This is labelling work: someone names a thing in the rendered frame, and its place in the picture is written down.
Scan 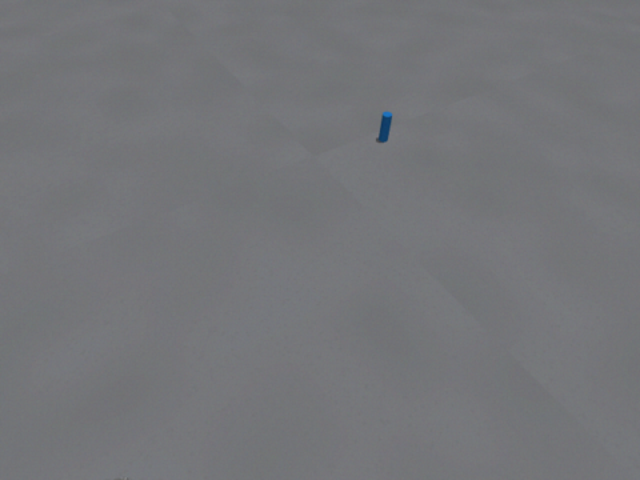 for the can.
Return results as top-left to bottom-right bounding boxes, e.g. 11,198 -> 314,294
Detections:
379,112 -> 392,142

